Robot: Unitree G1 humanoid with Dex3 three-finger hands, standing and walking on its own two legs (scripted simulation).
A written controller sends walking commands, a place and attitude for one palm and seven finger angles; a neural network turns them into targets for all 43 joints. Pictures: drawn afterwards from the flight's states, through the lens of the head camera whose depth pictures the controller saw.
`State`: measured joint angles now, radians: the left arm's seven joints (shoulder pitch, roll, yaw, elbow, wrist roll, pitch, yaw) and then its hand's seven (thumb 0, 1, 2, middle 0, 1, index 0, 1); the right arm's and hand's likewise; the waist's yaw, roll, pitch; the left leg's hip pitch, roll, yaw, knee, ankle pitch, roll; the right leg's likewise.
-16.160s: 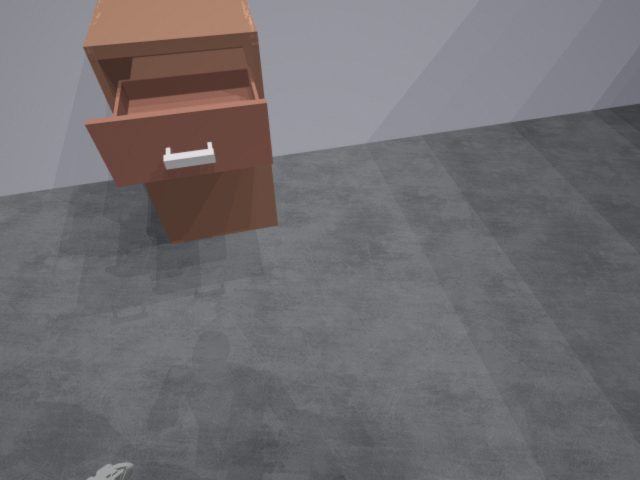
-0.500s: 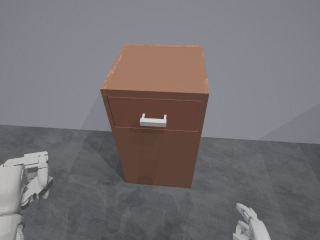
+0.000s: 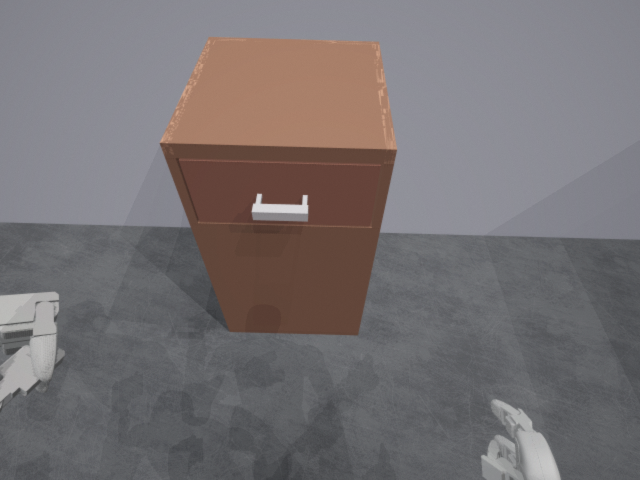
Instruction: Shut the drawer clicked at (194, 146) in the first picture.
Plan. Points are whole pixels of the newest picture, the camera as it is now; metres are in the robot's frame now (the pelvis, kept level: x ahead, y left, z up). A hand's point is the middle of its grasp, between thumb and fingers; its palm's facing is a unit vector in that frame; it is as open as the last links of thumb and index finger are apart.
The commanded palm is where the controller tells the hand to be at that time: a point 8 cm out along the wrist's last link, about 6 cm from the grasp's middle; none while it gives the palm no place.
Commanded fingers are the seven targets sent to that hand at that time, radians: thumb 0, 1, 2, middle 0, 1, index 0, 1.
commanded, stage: step back with the hand held close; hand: left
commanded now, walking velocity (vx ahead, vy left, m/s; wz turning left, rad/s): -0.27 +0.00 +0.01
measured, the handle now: (281, 205) +0.63 +0.12 -0.11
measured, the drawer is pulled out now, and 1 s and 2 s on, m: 0.00 0.00 0.00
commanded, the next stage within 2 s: stop stepping back and stand still in 1.38 s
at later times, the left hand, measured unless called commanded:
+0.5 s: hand (4, 425) +0.14 +0.25 +0.16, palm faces +0.35 -0.78 -0.51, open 3.3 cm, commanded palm +0.06 +0.29 +0.18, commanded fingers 0.00 0.90 0.90 -1.40 -1.60 -1.40 -1.60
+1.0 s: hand out of the picture +0.06 +0.22 +0.17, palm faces +0.43 -0.78 -0.46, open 3.2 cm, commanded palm -0.02 +0.26 +0.18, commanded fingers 0.00 0.90 0.90 -1.40 -1.60 -1.40 -1.60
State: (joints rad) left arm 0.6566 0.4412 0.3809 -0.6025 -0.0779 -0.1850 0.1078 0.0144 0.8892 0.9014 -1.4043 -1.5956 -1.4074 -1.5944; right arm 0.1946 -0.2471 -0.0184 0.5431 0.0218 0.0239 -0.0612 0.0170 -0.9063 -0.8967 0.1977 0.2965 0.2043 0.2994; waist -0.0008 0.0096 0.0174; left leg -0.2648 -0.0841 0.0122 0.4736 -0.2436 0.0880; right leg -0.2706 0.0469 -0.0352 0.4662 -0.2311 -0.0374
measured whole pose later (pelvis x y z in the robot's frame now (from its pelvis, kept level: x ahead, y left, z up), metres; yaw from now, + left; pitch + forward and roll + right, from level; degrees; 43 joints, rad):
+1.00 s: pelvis -0.12 -0.04 +0.00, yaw +6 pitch +4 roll +2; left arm 0.62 0.41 0.40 -0.58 -0.03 -0.26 0.14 0.01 0.89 0.90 -1.41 -1.60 -1.41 -1.59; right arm 0.21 -0.21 -0.05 0.59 0.00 0.03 -0.05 0.02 -0.90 -0.90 0.20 0.30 0.21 0.30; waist -0.03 -0.08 -0.03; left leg -0.46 -0.03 0.00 0.87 -0.45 0.01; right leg -0.40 0.04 0.04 0.46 -0.11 -0.05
